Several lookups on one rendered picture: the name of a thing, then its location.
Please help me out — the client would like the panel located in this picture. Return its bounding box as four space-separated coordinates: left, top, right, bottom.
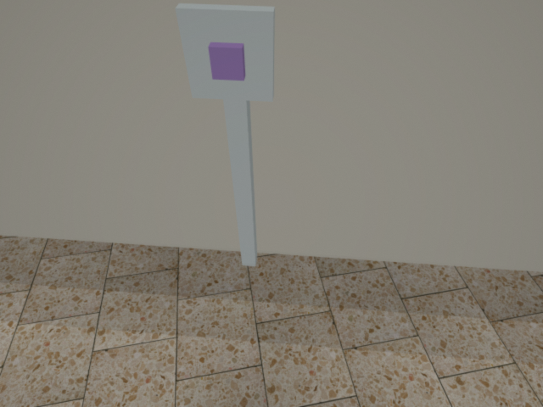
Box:
175 3 275 266

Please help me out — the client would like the button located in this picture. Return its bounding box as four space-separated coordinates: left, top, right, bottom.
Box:
208 42 245 81

